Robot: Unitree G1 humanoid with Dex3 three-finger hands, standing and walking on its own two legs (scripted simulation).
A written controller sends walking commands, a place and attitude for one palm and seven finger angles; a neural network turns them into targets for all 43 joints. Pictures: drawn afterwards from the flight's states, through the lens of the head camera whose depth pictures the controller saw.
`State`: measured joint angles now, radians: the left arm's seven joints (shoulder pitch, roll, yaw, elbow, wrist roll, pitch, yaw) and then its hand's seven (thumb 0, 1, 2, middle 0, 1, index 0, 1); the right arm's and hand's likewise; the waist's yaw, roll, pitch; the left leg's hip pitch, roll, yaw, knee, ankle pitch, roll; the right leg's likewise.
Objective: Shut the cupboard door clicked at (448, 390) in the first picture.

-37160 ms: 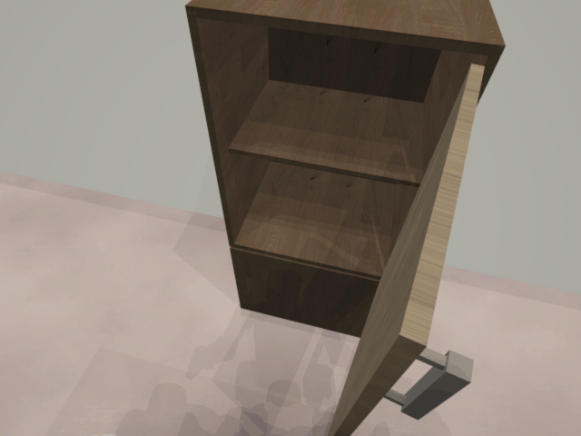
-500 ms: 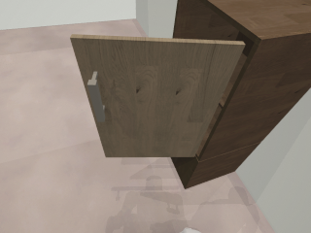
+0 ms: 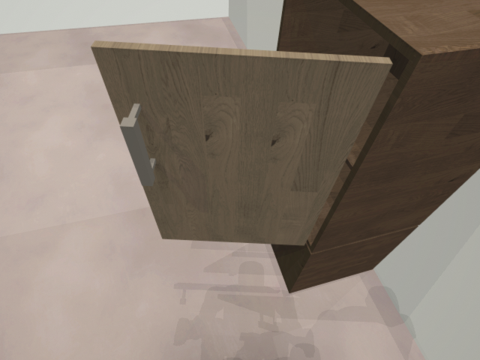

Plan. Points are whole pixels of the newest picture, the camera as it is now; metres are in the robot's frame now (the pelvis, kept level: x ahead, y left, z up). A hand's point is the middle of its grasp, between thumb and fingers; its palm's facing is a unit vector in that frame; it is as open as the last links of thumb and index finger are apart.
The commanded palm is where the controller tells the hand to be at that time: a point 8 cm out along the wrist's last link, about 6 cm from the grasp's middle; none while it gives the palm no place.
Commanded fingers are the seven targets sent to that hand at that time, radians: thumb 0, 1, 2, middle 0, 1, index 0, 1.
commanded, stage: come to a stop and stand still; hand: left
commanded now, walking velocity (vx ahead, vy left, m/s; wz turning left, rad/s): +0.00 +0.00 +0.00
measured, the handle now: (142, 147) +0.44 +0.21 +0.09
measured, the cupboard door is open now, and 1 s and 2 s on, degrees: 72 72 72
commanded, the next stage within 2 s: look again from close up in 0.90 s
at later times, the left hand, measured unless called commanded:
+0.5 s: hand out of the picture +0.00 +0.18 -0.15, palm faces -0.01 -0.97 -0.24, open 7.4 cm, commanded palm none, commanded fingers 0.00 0.90 0.90 -0.20 -0.30 -0.20 -0.30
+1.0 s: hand out of the picture +0.03 +0.14 -0.16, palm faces +0.01 -0.98 -0.22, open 7.3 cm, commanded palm none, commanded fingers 0.00 0.90 0.90 -0.20 -0.30 -0.20 -0.30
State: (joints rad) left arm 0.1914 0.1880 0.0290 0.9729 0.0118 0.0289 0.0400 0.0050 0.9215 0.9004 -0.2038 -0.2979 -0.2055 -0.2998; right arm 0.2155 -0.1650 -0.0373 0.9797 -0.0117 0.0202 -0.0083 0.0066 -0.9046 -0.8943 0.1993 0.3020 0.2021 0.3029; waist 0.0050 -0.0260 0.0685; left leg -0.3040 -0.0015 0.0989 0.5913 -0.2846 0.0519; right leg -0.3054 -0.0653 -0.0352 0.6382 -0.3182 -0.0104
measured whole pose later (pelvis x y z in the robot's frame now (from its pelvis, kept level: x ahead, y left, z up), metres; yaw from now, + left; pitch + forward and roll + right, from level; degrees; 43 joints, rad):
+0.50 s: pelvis +0.00 -0.01 +0.01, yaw +0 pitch -1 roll +1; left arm 0.30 0.17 -0.02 1.05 0.02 0.00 0.02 0.01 0.91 0.90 -0.20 -0.30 -0.20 -0.30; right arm 0.28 -0.21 0.00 1.02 -0.01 0.00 0.00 0.00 -0.91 -0.89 0.20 0.30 0.20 0.30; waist 0.00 0.03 0.03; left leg -0.22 -0.01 0.11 0.45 -0.21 0.03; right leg -0.23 -0.07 -0.01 0.50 -0.26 0.03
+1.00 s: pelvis +0.02 -0.03 +0.01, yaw +0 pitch -1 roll +1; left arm 0.25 0.15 -0.01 1.12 0.01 -0.01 0.03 0.01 0.92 0.90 -0.20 -0.30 -0.20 -0.30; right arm 0.28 -0.13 0.01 1.14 -0.01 -0.01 -0.02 0.02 -0.92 -0.89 0.20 0.30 0.20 0.30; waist 0.00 0.02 0.06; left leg -0.18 0.02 0.08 0.42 -0.23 0.00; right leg -0.18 -0.04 -0.04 0.47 -0.28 0.00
